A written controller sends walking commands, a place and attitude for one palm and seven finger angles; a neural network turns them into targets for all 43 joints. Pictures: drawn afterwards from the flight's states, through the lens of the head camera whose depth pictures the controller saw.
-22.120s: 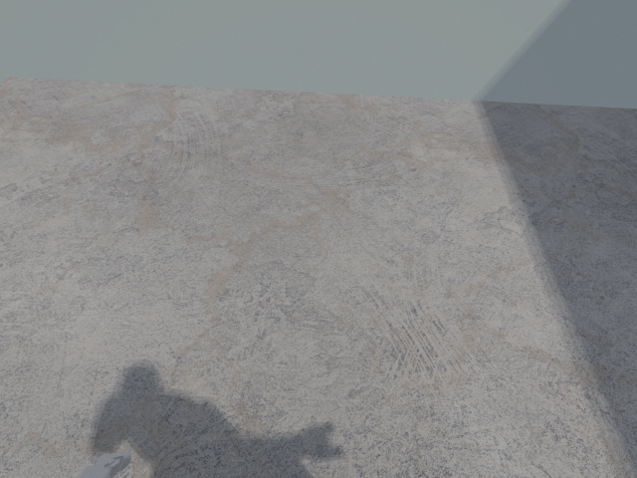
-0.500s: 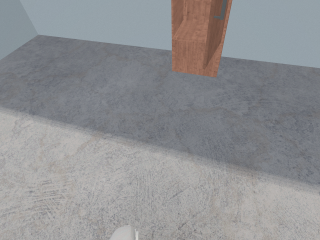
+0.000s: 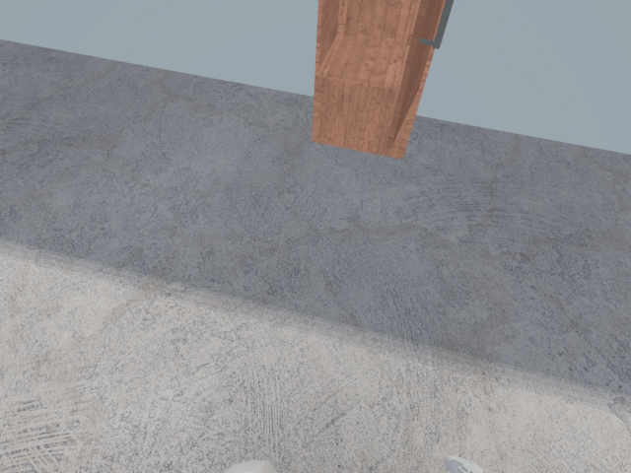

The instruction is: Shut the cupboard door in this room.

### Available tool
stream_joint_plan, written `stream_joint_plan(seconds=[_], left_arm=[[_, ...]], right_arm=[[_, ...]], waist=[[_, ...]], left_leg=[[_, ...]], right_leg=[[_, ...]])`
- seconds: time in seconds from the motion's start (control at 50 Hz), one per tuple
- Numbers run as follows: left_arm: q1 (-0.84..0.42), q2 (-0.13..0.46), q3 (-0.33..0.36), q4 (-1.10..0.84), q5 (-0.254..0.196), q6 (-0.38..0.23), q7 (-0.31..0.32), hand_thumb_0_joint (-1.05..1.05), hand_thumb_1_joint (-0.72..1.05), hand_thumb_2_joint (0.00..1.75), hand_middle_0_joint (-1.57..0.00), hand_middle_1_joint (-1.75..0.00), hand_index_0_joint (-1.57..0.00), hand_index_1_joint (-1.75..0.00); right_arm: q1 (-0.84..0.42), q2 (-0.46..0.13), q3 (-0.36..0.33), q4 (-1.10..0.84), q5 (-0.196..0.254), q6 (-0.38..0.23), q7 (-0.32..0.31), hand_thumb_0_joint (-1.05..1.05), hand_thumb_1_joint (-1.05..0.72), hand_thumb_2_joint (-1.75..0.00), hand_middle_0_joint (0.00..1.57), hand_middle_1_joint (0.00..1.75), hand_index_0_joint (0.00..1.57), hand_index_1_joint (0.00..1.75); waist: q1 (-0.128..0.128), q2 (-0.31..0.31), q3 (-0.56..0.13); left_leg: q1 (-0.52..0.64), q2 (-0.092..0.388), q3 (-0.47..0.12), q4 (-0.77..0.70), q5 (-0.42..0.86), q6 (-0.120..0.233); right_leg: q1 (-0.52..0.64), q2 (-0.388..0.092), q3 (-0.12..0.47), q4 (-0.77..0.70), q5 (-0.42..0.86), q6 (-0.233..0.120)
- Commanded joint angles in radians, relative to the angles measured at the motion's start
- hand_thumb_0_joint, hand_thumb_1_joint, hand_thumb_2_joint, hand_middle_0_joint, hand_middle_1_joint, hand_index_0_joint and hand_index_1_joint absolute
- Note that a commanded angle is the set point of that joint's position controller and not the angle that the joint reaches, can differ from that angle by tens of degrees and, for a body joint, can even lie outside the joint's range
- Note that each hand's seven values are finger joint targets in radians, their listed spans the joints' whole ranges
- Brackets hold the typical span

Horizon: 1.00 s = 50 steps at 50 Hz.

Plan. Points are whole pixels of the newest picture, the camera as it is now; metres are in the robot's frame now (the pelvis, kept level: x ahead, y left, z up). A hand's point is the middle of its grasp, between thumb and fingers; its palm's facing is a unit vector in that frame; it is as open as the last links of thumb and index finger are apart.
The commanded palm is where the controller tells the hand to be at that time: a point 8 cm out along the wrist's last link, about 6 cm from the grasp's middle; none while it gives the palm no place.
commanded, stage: stand and wait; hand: left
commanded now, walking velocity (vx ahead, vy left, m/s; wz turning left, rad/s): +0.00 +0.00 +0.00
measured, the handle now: (437, 16) +1.21 -0.20 +0.05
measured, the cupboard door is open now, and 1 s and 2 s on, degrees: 81 81 81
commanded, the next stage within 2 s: look at it before walking up in 1.00 s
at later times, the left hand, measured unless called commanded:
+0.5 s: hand out of the picture +0.06 +0.15 -0.15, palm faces +0.00 -0.97 -0.23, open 7.2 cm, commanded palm none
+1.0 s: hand out of the picture -0.01 +0.08 -0.16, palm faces +0.07 -0.99 -0.13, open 7.4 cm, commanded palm none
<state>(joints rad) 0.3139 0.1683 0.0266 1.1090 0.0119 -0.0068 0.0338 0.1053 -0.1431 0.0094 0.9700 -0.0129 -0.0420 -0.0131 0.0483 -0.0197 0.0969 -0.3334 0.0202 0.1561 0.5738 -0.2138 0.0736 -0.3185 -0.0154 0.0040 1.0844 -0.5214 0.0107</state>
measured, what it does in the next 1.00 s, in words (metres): steps on the spot: right foot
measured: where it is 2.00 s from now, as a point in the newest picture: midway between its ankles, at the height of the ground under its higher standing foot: outside the picture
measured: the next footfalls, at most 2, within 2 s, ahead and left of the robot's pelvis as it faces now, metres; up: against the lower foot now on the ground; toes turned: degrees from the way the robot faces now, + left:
right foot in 0.30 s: +0.06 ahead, -0.13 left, +0.00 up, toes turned -5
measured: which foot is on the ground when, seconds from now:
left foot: down 0.00-1.00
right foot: up 0.00-0.28, down 0.30-1.00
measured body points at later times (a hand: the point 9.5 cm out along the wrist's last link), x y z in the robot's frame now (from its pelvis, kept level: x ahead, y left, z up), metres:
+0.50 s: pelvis +0.03 -0.03 +0.01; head +0.02 -0.05 +0.46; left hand +0.06 +0.20 -0.14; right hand -0.02 -0.23 -0.16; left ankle +0.07 +0.08 -0.73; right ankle +0.02 -0.13 -0.73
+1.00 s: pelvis +0.03 -0.05 +0.02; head +0.03 -0.06 +0.47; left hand -0.02 +0.13 -0.15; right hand +0.02 -0.26 -0.15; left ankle +0.07 +0.08 -0.73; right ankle +0.02 -0.13 -0.73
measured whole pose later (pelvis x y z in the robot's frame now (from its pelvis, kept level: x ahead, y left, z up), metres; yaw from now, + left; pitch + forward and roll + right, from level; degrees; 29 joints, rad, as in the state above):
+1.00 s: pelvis +0.03 -0.05 +0.02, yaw +1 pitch -2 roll +0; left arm 0.36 0.07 -0.02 1.18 0.01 -0.02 0.04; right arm 0.30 -0.11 -0.01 1.17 0.00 0.00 -0.03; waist 0.01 0.01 0.02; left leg -0.20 0.06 0.12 0.39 -0.16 -0.02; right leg -0.13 0.02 -0.11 0.40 -0.24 -0.06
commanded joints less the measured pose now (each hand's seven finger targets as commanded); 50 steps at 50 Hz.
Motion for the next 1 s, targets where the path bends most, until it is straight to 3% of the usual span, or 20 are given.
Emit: stream_joint_plan(seconds=[0.0,0.06,0.16,0.18,0.22,0.24,0.26,0.28,0.3,0.32,0.34,0.38,0.48,0.62,0.98], left_arm=[[0.121,0.015,0.010,-0.025,0.005,0.011,-0.010,0.00,0.90,0.90,-0.20,-0.30,-0.20,-0.30],[0.078,0.017,0.015,-0.035,0.013,0.026,-0.007,0.00,0.90,0.90,-0.20,-0.30,-0.20,-0.30],[-0.032,0.020,0.002,-0.072,0.012,0.026,-0.007,0.00,0.90,0.90,-0.20,-0.30,-0.20,-0.30],[-0.034,0.018,0.000,-0.073,0.011,0.023,-0.007,0.00,0.90,0.90,-0.20,-0.30,-0.20,-0.30],[-0.009,0.028,-0.002,-0.059,0.007,0.017,-0.003,0.00,0.90,0.90,-0.20,-0.30,-0.20,-0.30],[0.006,0.041,-0.004,-0.048,0.007,0.012,0.000,0.00,0.90,0.90,-0.20,-0.30,-0.20,-0.30],[0.006,0.068,-0.005,-0.044,0.007,0.004,0.003,0.00,0.90,0.90,-0.20,-0.30,-0.20,-0.30],[-0.012,0.084,-0.008,-0.046,0.006,-0.007,0.004,0.00,0.90,0.90,-0.20,-0.30,-0.20,-0.30],[-0.031,0.099,-0.010,-0.049,0.001,-0.011,0.003,0.00,0.90,0.90,-0.20,-0.30,-0.20,-0.30],[-0.062,0.106,-0.005,-0.047,-0.003,-0.018,-0.001,0.00,0.90,0.90,-0.20,-0.30,-0.20,-0.30],[-0.068,0.091,-0.007,-0.047,-0.006,-0.019,-0.001,0.00,0.90,0.90,-0.20,-0.30,-0.20,-0.30],[-0.055,0.070,-0.014,-0.042,-0.007,-0.017,0.001,0.00,0.90,0.90,-0.20,-0.30,-0.20,-0.30],[0.003,0.057,-0.018,-0.011,-0.009,-0.018,0.007,0.00,0.90,0.90,-0.20,-0.30,-0.20,-0.30],[0.053,0.035,-0.023,0.018,-0.009,-0.025,0.009,0.00,0.90,0.90,-0.20,-0.30,-0.20,-0.30],[0.129,-0.009,-0.029,0.048,-0.002,-0.029,0.014,0.00,0.90,0.90,-0.20,-0.30,-0.20,-0.30]], right_arm=[[0.116,-0.138,-0.043,0.009,-0.002,-0.005,-0.012,0.00,-0.90,-0.90,0.20,0.30,0.20,0.30],[0.142,-0.117,-0.057,0.017,-0.003,0.000,-0.013,0.00,-0.90,-0.90,0.20,0.30,0.20,0.30],[0.166,-0.131,-0.063,0.049,-0.010,0.010,-0.010,0.00,-0.90,-0.90,0.20,0.30,0.20,0.30],[0.171,-0.135,-0.064,0.058,-0.011,0.011,-0.010,0.00,-0.90,-0.90,0.20,0.30,0.20,0.30],[0.180,-0.137,-0.065,0.075,-0.005,0.014,-0.009,0.00,-0.90,-0.90,0.20,0.30,0.20,0.30],[0.186,-0.125,-0.062,0.081,0.000,0.016,-0.008,0.00,-0.90,-0.90,0.20,0.30,0.20,0.30],[0.195,-0.102,-0.056,0.091,0.006,0.018,-0.005,0.00,-0.90,-0.90,0.20,0.30,0.20,0.30],[0.212,-0.070,-0.047,0.094,0.011,0.019,-0.003,0.00,-0.90,-0.90,0.20,0.30,0.20,0.30],[0.224,-0.061,-0.041,0.101,0.009,0.019,0.001,0.00,-0.90,-0.90,0.20,0.30,0.20,0.30],[0.242,-0.063,-0.038,0.118,0.003,0.025,0.000,0.00,-0.90,-0.90,0.20,0.30,0.20,0.30],[0.254,-0.069,-0.039,0.132,0.001,0.026,-0.002,0.00,-0.90,-0.90,0.20,0.30,0.20,0.30],[0.289,-0.064,-0.033,0.153,0.005,0.021,-0.004,0.00,-0.90,-0.90,0.20,0.30,0.20,0.30],[0.294,-0.046,-0.026,0.177,0.009,0.022,-0.008,0.00,-0.90,-0.90,0.20,0.30,0.20,0.30],[0.310,-0.029,-0.026,0.194,0.010,0.024,-0.015,0.00,-0.90,-0.90,0.20,0.30,0.20,0.30],[0.284,-0.019,-0.029,0.187,0.008,0.030,-0.022,0.00,-0.90,-0.90,0.20,0.30,0.20,0.30]], waist=[[-0.015,0.119,-0.128],[-0.025,0.103,-0.116],[-0.046,0.101,-0.073],[-0.041,0.101,-0.086],[-0.025,0.077,-0.090],[-0.018,0.046,-0.078],[-0.022,0.002,-0.072],[-0.042,-0.045,-0.059],[-0.056,-0.051,-0.041],[-0.067,-0.119,-0.029],[-0.070,-0.128,-0.016],[-0.070,-0.050,-0.020],[-0.056,0.005,-0.012],[-0.061,0.004,-0.032],[-0.060,0.004,0.029]], left_leg=[[0.050,0.249,-0.219,-0.311,0.326,0.062],[0.027,0.246,-0.240,-0.360,0.145,0.057],[0.028,0.257,-0.261,-0.355,0.054,0.084],[0.052,0.251,-0.262,-0.342,0.056,0.083],[0.037,0.232,-0.244,-0.306,0.003,0.054],[0.006,0.199,-0.225,-0.280,-0.041,0.020],[-0.010,0.152,-0.199,-0.249,-0.052,-0.020],[0.002,0.107,-0.158,-0.231,-0.054,-0.054],[0.055,0.077,-0.134,-0.236,-0.045,-0.070],[0.102,0.070,-0.121,-0.234,-0.027,-0.080],[0.158,0.083,-0.123,-0.229,-0.001,-0.076],[0.173,0.105,-0.137,-0.257,0.042,-0.064],[0.156,0.109,-0.135,-0.276,0.029,-0.063],[0.188,0.111,-0.128,-0.255,0.063,-0.065],[0.185,0.106,-0.125,-0.227,0.042,-0.067]], right_leg=[[-0.004,-0.066,-0.003,-0.051,0.117,0.021],[-0.022,-0.073,-0.001,-0.095,0.164,0.023],[0.025,-0.074,-0.031,-0.331,0.132,0.016],[0.041,-0.069,-0.038,-0.395,0.136,0.015],[0.129,-0.063,-0.053,-0.555,0.225,0.012],[0.183,-0.068,-0.040,-0.657,0.297,0.008],[0.208,-0.103,0.019,-0.733,0.323,-0.004],[0.172,-0.167,0.090,-0.769,0.294,-0.034],[0.099,-0.194,0.103,-0.782,0.274,-0.058],[0.042,-0.175,0.103,-0.791,0.230,-0.065],[-0.006,-0.158,0.091,-0.801,0.202,-0.062],[0.022,-0.126,0.052,-0.780,0.257,-0.043],[0.068,-0.115,0.042,-0.791,0.293,-0.036],[0.075,-0.115,0.045,-0.807,0.327,-0.041],[0.014,-0.113,0.049,-0.837,0.260,-0.042]])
